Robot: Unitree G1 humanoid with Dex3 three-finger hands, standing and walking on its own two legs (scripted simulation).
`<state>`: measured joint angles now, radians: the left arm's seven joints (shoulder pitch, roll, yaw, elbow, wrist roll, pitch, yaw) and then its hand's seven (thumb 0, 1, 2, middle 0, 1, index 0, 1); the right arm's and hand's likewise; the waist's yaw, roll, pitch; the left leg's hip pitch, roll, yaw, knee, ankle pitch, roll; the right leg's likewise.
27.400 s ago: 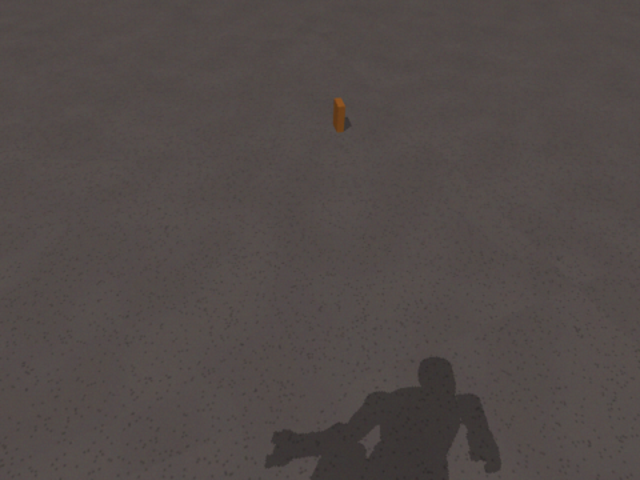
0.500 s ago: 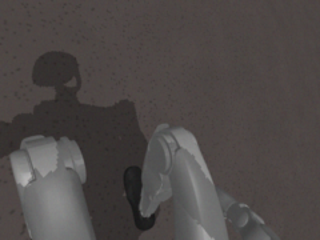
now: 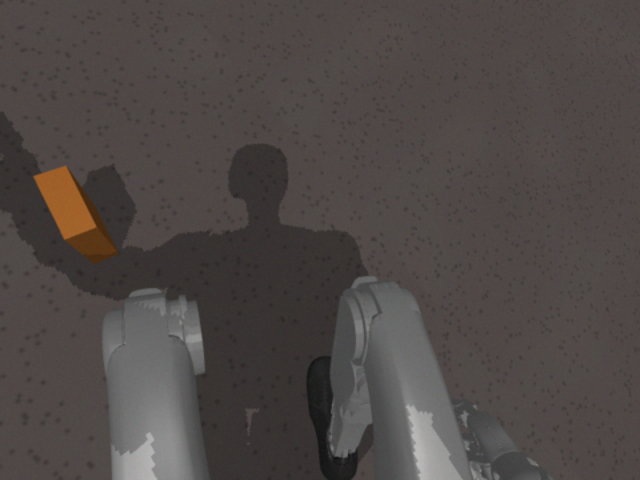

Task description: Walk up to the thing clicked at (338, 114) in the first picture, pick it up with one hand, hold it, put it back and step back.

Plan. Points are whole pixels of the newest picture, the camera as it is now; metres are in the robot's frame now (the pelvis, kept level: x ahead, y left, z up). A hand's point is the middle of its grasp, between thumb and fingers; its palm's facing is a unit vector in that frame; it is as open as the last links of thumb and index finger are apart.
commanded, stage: home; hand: left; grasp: from the side
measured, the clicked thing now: (81, 220) +0.45 +0.30 -0.26
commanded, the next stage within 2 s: none
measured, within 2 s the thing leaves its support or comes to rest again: neither
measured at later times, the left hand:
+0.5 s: hand out of the picture +0.27 +0.31 +0.11, palm faces +0.32 -0.83 -0.45, open 17.2 cm
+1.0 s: hand out of the picture +0.23 +0.23 +0.31, palm faces +0.30 -0.90 -0.32, open 17.5 cm
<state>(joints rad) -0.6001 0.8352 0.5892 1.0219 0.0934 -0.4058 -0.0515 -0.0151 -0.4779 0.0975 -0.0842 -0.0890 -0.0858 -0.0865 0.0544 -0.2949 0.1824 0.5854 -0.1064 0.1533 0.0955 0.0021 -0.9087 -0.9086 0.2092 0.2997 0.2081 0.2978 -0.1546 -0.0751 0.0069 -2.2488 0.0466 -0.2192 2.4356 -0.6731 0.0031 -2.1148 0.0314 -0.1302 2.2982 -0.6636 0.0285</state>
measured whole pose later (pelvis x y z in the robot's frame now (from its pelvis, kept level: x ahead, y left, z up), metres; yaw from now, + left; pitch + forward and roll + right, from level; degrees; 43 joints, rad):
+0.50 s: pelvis +0.03 -0.02 +0.20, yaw +9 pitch +29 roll -3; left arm -0.05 0.42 0.26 0.42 0.02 0.05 0.10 -0.01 -0.50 0.09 -0.06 -0.06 -0.07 -0.06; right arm 0.07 -0.25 0.00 0.51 0.04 0.08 -0.08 0.01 -0.90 -0.91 0.21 0.30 0.21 0.30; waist -0.03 -0.01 -0.18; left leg -1.63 0.06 -0.08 1.74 -0.62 -0.03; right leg -1.58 0.00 -0.06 1.71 -0.64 0.00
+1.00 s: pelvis +0.09 +0.01 +0.37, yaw +11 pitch +12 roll -3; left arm 0.41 0.23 0.00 0.04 -0.03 0.29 0.19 -0.01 -0.55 0.06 -0.06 -0.05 -0.06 -0.05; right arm 0.30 -0.20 0.03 0.49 0.03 -0.03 -0.19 0.01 -0.90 -0.91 0.21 0.30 0.21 0.30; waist -0.05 0.04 -0.18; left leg -0.79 0.06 -0.03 1.08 -0.50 -0.01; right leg -0.73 -0.01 -0.04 1.02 -0.50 0.02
